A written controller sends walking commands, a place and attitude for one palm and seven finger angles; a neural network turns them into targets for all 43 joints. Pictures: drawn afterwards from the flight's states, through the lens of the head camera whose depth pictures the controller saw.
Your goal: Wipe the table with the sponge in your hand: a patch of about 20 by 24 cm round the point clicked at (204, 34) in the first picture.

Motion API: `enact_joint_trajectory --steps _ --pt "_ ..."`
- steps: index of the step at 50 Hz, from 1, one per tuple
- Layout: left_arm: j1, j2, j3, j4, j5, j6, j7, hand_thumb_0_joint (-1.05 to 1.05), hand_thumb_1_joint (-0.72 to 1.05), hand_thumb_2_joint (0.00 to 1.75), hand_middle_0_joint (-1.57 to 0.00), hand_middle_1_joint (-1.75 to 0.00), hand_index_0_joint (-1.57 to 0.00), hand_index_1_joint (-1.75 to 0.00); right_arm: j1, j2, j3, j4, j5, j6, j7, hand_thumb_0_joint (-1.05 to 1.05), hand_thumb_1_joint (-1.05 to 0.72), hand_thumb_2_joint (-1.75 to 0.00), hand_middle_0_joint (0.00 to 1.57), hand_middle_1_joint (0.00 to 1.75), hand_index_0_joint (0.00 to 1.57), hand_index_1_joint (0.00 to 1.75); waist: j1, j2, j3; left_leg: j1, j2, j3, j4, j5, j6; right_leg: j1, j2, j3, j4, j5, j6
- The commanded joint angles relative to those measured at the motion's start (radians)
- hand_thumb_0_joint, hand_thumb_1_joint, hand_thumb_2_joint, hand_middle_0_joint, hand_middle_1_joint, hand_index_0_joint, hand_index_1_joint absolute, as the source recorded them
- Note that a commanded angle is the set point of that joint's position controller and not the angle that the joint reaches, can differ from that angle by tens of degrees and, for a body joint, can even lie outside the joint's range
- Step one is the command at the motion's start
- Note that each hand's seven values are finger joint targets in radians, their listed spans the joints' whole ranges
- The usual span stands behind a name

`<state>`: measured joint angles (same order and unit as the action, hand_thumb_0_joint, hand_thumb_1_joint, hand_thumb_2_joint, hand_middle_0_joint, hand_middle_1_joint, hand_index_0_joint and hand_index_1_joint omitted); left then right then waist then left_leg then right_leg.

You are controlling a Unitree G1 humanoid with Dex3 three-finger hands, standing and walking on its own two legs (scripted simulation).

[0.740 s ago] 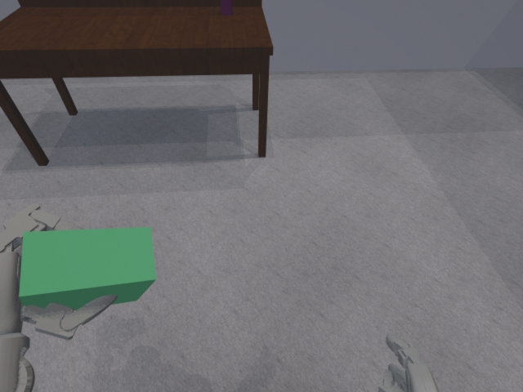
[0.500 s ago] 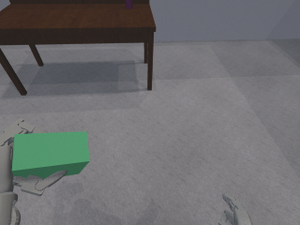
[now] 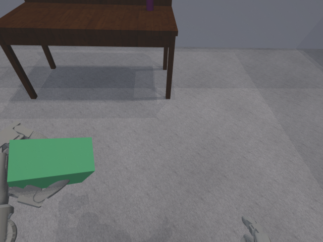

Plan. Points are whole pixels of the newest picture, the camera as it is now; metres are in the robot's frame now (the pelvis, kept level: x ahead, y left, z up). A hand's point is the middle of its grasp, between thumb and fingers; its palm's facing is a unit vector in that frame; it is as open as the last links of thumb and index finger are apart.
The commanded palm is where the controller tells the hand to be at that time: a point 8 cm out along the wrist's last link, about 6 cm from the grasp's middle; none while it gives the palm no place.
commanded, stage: walk to a spot facing it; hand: left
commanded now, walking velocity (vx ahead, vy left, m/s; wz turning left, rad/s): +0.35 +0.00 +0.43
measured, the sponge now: (64, 163) +0.23 +0.20 +0.15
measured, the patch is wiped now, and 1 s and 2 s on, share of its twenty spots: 0.00 0.00 0.00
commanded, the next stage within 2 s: none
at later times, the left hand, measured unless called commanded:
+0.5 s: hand (45, 142) +0.27 +0.25 +0.17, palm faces +0.52 -0.72 -0.45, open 10.0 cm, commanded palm +0.20 +0.28 +0.19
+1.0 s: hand (67, 93) +0.40 +0.24 +0.19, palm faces +0.63 -0.60 -0.49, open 10.0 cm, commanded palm +0.34 +0.27 +0.19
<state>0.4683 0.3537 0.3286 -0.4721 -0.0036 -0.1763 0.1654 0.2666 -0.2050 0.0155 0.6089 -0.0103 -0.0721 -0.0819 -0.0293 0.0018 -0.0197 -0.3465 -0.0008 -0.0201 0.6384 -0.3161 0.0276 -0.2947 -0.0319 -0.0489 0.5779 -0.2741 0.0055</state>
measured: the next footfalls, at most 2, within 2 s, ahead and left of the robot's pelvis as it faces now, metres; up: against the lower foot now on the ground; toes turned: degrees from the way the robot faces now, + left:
right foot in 0.32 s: +0.12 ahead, -0.13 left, +0.00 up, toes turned +0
left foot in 0.64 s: +0.22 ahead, +0.14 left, +0.00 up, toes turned +24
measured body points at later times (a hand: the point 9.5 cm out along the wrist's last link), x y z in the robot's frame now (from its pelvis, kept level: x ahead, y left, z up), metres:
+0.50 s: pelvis +0.10 -0.03 +0.01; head +0.12 -0.04 +0.46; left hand +0.23 +0.28 +0.19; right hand +0.28 -0.24 -0.10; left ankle +0.08 +0.10 -0.66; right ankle +0.08 -0.13 -0.73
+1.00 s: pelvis +0.27 -0.05 -0.01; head +0.29 -0.07 +0.44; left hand +0.36 +0.27 +0.21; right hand +0.47 -0.18 -0.12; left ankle +0.18 +0.12 -0.72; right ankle +0.35 -0.13 -0.73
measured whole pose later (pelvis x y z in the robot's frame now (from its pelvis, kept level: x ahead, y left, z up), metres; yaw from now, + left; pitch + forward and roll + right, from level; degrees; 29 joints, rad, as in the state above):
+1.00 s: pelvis +0.27 -0.05 -0.01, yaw +17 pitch -1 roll +0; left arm 0.45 0.39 0.37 -0.50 -0.01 -0.21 0.14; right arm 0.24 -0.13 0.04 0.61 0.00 -0.09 -0.06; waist 0.03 0.06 0.05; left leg -0.29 0.15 0.06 0.76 -0.43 -0.02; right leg -0.38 -0.09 -0.18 0.67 -0.29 0.01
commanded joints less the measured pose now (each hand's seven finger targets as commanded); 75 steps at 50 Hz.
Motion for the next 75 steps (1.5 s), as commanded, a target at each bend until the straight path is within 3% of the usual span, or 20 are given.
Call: enact_joint_trajectory --steps 1,4,6,14,17,23,30,32,33,34,40,47,48,49,50,56,67,69,71,75 --pt "-0.069 0.163 0.130 -0.195 -0.010 -0.077 0.027 0.00 0.10 1.30 -1.20 -1.60 -1.20 -1.60 -0.100 -0.098 -0.040 -0.136 0.000 -0.052 -0.004 0.00 -0.90 -0.90 0.20 0.30 0.20 0.30 0.007 -0.020 -0.018 -0.094 0.042 -0.019 -0.087 -0.202 0.033 0.026 -0.192 0.189 -0.099 -0.352 -0.090" --pt "-0.126 0.144 0.110 -0.231 -0.004 -0.090 0.020 0.00 0.10 1.30 -1.20 -1.60 -1.20 -1.60 -0.106 -0.121 -0.039 -0.131 0.007 -0.056 -0.011 0.00 -0.90 -0.90 0.20 0.30 0.20 0.30 -0.009 0.266 0.062 0.004 0.259 -0.461 -0.354 -0.350 0.154 -0.194 0.016 -0.026 0.257 -0.316 0.013" --pt "-0.161 0.157 0.104 -0.226 0.014 -0.103 0.015 0.00 0.10 1.30 -1.20 -1.60 -1.20 -1.60 -0.078 -0.109 -0.048 -0.107 -0.009 -0.079 -0.005 0.00 -0.90 -0.90 0.20 0.30 0.20 0.30 -0.015 0.217 0.060 0.136 0.336 -0.637 -0.369 -0.127 0.227 -0.324 -0.007 0.061 0.421 -0.308 0.011" --pt "-0.021 0.149 0.119 -0.217 -0.013 -0.085 -0.009 0.00 0.10 1.30 -1.20 -1.60 -1.20 -1.60 -0.110 -0.104 -0.049 -0.100 -0.004 -0.071 0.021 0.00 -0.90 -0.90 0.20 0.30 0.20 0.30 0.028 0.197 -0.060 -0.010 0.175 -0.217 -0.174 0.141 0.111 0.159 0.023 -0.072 -0.082 -0.115 0.013" --pt "-0.079 0.221 0.172 -0.161 -0.019 -0.076 0.001 0.00 0.10 1.30 -1.20 -1.60 -1.20 -1.60 -0.132 -0.089 -0.056 -0.125 0.006 -0.051 0.012 0.00 -0.90 -0.90 0.20 0.30 0.20 0.30 0.039 -0.282 -0.054 -0.448 -0.009 0.040 0.486 -0.219 -0.013 0.399 -0.450 0.566 -0.347 -0.185 -0.196" --pt "-0.097 0.185 0.137 -0.200 -0.008 -0.117 -0.006 0.00 0.10 1.30 -1.20 -1.60 -1.20 -1.60 -0.162 -0.082 -0.042 -0.118 0.002 -0.017 0.009 0.00 -0.90 -0.90 0.20 0.30 0.20 0.30 0.023 -0.135 0.039 -0.301 0.118 0.064 0.390 -0.053 -0.043 0.181 -0.320 0.093 -0.305 0.129 -0.147" --pt "-0.108 0.169 0.117 -0.310 -0.013 -0.092 0.041 0.00 0.10 1.30 -1.20 -1.60 -1.20 -1.60 -0.113 -0.078 -0.066 -0.170 0.002 -0.043 -0.006 0.00 -0.90 -0.90 0.20 0.30 0.20 0.30 0.019 -0.087 -0.099 0.195 -0.008 0.290 -0.152 0.116 -0.015 0.154 -0.216 -0.078 0.042 0.425 -0.077" --pt "-0.103 0.171 0.139 -0.335 -0.018 -0.111 0.048 0.00 0.10 1.30 -1.20 -1.60 -1.20 -1.60 -0.109 -0.120 -0.084 -0.177 0.009 -0.039 -0.007 0.00 -0.90 -0.90 0.20 0.30 0.20 0.30 0.000 0.244 -0.206 0.531 0.284 -0.154 -0.215 0.286 0.140 -0.169 -0.070 -0.127 0.496 0.009 0.020" --pt "-0.129 0.165 0.113 -0.331 -0.023 -0.118 0.047 0.00 0.10 1.30 -1.20 -1.60 -1.20 -1.60 -0.106 -0.116 -0.079 -0.184 0.018 -0.045 0.008 0.00 -0.90 -0.90 0.20 0.30 0.20 0.30 0.008 0.277 -0.179 0.556 0.445 -0.459 -0.263 0.470 0.239 -0.319 -0.007 -0.041 0.676 -0.349 0.018" --pt "-0.113 0.214 0.152 -0.250 -0.013 -0.105 0.031 0.00 0.10 1.30 -1.20 -1.60 -1.20 -1.60 -0.115 -0.118 -0.078 -0.155 0.018 -0.043 0.017 0.00 -0.90 -0.90 0.20 0.30 0.20 0.30 0.001 0.199 -0.137 0.452 0.480 -0.490 -0.302 0.315 0.266 -0.378 -0.063 0.049 0.738 -0.338 0.013" --pt "0.002 0.154 0.153 -0.384 -0.026 -0.109 0.011 0.00 0.10 1.30 -1.20 -1.60 -1.20 -1.60 -0.134 -0.091 -0.073 -0.147 0.021 -0.075 0.029 0.00 -0.90 -0.90 0.20 0.30 0.20 0.30 0.038 0.261 -0.071 0.152 0.311 -0.048 -0.343 0.128 0.154 -0.248 -0.110 -0.044 0.436 -0.106 0.037" --pt "-0.102 0.139 0.122 -0.153 -0.023 -0.080 -0.002 0.00 0.10 1.30 -1.20 -1.60 -1.20 -1.60 -0.132 -0.086 -0.061 -0.124 0.018 -0.065 -0.005 0.00 -0.90 -0.90 0.20 0.30 0.20 0.30 0.046 0.111 -0.044 -0.029 0.219 0.109 -0.091 -0.131 0.061 0.159 -0.014 -0.174 -0.014 -0.021 0.047" --pt "-0.119 0.144 0.111 -0.138 -0.017 -0.068 -0.003 0.00 0.10 1.30 -1.20 -1.60 -1.20 -1.60 -0.124 -0.067 -0.055 -0.126 0.022 -0.058 -0.006 0.00 -0.90 -0.90 0.20 0.30 0.20 0.30 0.051 -0.059 -0.054 -0.114 0.144 0.165 0.165 -0.151 0.034 0.220 -0.109 -0.017 -0.130 -0.118 -0.004" --pt "-0.150 0.216 0.147 -0.144 -0.007 -0.059 0.005 0.00 0.10 1.30 -1.20 -1.60 -1.20 -1.60 -0.148 -0.049 -0.047 -0.140 0.019 -0.053 -0.002 0.00 -0.90 -0.90 0.20 0.30 0.20 0.30 0.064 -0.377 -0.055 -0.371 0.023 0.174 0.498 -0.273 -0.008 0.326 -0.367 0.450 -0.280 -0.136 -0.129" --pt "-0.173 0.246 0.181 -0.137 -0.019 -0.064 0.010 0.00 0.10 1.30 -1.20 -1.60 -1.20 -1.60 -0.171 -0.087 -0.055 -0.133 0.010 -0.061 0.005 0.00 -0.90 -0.90 0.20 0.30 0.20 0.30 0.070 -0.370 -0.070 -0.398 0.042 0.031 0.656 -0.246 -0.017 0.292 -0.455 0.597 -0.369 -0.209 -0.171" --pt "-0.093 0.202 0.167 -0.225 -0.009 -0.111 -0.003 0.00 0.10 1.30 -1.20 -1.60 -1.20 -1.60 -0.178 -0.093 -0.055 -0.103 0.010 -0.015 0.018 0.00 -0.90 -0.90 0.20 0.30 0.20 0.30 0.033 -0.116 -0.025 -0.350 0.129 0.044 0.584 -0.026 -0.055 0.211 -0.350 0.115 -0.295 0.149 -0.149" --pt "-0.083 0.175 0.145 -0.268 -0.022 -0.097 0.047 0.00 0.10 1.30 -1.20 -1.60 -1.20 -1.60 -0.104 -0.088 -0.076 -0.180 0.010 -0.015 0.011 0.00 -0.90 -0.90 0.20 0.30 0.20 0.30 0.045 -0.124 -0.062 -0.009 0.043 0.262 -0.074 0.077 -0.024 0.234 -0.290 -0.038 -0.138 0.314 -0.126" --pt "-0.119 0.180 0.132 -0.297 -0.020 -0.109 0.047 0.00 0.10 1.30 -1.20 -1.60 -1.20 -1.60 -0.071 -0.108 -0.087 -0.181 0.011 -0.019 -0.001 0.00 -0.90 -0.90 0.20 0.30 0.20 0.30 -0.002 0.036 -0.135 0.288 0.056 0.194 -0.174 0.142 0.020 0.085 -0.214 -0.130 0.212 0.341 -0.055" --pt "-0.150 0.186 0.137 -0.316 -0.023 -0.130 0.045 0.00 0.10 1.30 -1.20 -1.60 -1.20 -1.60 -0.100 -0.120 -0.078 -0.195 0.015 -0.031 0.017 0.00 -0.90 -0.90 0.20 0.30 0.20 0.30 0.017 0.326 -0.146 0.488 0.438 -0.478 -0.292 0.447 0.240 -0.310 -0.007 -0.054 0.640 -0.351 0.011" --pt "-0.073 0.220 0.182 -0.348 -0.021 -0.120 0.010 0.00 0.10 1.30 -1.20 -1.60 -1.20 -1.60 -0.139 -0.102 -0.085 -0.154 0.025 -0.039 0.029 0.00 -0.90 -0.90 0.20 0.30 0.20 0.30 0.036 0.188 -0.064 0.274 0.407 -0.316 -0.322 0.160 0.242 -0.412 -0.119 0.053 0.656 -0.242 0.029"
